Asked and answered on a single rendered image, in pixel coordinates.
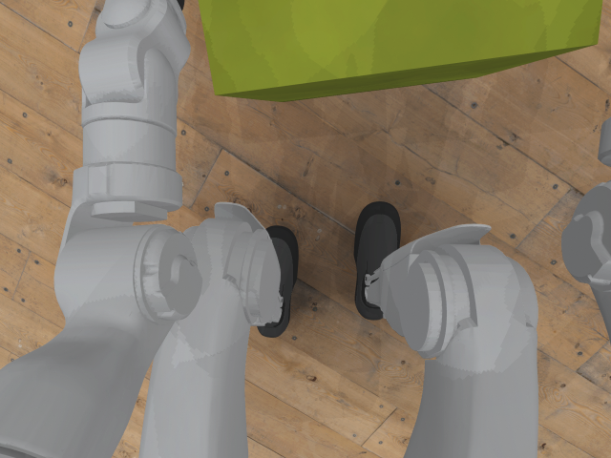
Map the robot left upper arm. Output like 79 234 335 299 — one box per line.
0 224 202 458

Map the robot left shin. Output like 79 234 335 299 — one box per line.
183 202 284 326

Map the left robot forearm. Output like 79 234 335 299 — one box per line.
54 0 191 299

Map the right robot thigh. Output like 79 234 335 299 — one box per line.
398 244 538 458

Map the carton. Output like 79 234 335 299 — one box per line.
199 0 602 102

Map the robot right upper arm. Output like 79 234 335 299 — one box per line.
561 180 611 344

